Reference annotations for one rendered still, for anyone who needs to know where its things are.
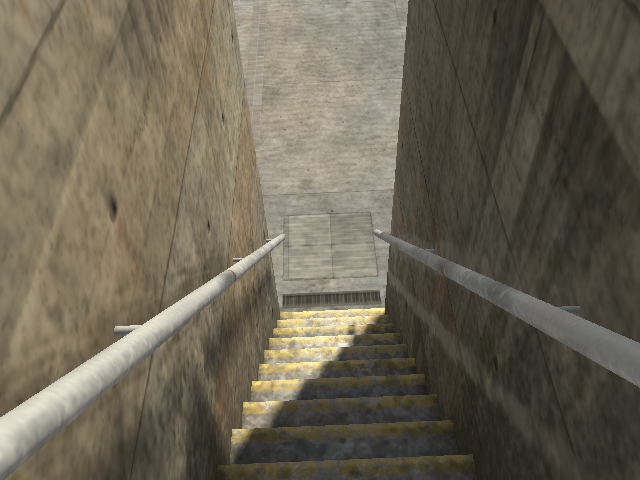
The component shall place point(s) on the stairs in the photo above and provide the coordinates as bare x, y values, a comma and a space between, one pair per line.
337, 398

